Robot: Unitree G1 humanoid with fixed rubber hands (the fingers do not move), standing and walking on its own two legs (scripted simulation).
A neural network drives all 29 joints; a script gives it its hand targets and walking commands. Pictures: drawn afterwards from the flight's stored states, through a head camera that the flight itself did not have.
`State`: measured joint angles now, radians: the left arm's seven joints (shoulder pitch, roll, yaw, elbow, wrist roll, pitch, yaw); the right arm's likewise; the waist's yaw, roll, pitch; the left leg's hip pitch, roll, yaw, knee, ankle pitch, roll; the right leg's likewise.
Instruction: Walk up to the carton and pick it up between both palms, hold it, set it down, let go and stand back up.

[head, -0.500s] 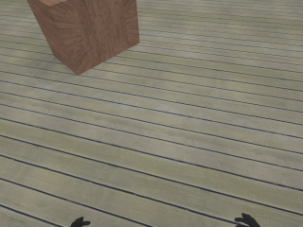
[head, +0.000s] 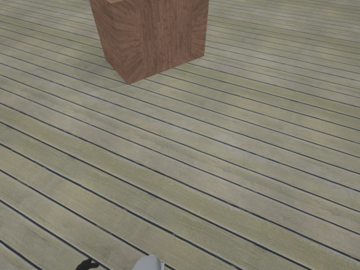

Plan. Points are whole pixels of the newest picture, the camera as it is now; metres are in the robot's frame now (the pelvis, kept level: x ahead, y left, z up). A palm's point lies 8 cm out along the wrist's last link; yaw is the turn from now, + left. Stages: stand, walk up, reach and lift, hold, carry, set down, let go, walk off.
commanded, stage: walk up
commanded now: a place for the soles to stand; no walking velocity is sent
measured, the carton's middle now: out of the picture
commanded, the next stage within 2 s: none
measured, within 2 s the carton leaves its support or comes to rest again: neither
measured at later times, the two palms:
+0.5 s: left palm (89, 188) +0.34 +0.29 -0.09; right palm (287, 244) +0.20 -0.23 -0.10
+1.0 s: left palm (110, 186) +0.36 +0.25 -0.12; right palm (226, 94) +0.75 -0.14 -0.08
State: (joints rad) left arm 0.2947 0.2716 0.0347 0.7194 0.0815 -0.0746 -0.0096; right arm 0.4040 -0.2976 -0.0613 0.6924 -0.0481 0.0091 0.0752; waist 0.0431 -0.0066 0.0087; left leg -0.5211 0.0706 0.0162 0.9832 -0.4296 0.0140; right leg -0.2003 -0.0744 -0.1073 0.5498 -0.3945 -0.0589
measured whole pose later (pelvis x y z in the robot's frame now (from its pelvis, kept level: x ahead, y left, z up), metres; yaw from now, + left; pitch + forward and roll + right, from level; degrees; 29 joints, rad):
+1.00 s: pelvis +0.51 +0.02 +0.00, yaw +24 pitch -2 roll -1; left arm 0.47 0.30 0.04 0.80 0.05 -0.05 -0.03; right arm 0.25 -0.26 -0.07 0.61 -0.03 -0.02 0.04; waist 0.10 -0.01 0.06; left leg -0.60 0.06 0.01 0.74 -0.11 0.01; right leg -0.02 0.00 -0.24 0.45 -0.39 -0.03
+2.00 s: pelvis +1.03 +0.08 -0.03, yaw +33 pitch -3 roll +1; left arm 0.49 0.30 0.02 0.77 0.04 0.03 -0.05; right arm 0.24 -0.22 -0.04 0.58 -0.05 -0.05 -0.03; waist 0.09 -0.08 0.09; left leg -0.42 0.00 0.09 0.70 -0.20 0.05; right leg -0.21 -0.04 -0.15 0.92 -0.54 -0.03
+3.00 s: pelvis +1.46 +0.04 +0.00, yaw +33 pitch -3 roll +0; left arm 0.29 0.31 0.05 0.67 0.05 0.07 -0.09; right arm 0.40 -0.24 -0.04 0.69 -0.05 -0.06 -0.06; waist -0.01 -0.09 0.09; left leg -0.22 0.11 0.07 0.53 -0.26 0.00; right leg -0.55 -0.13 0.01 0.99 -0.31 0.04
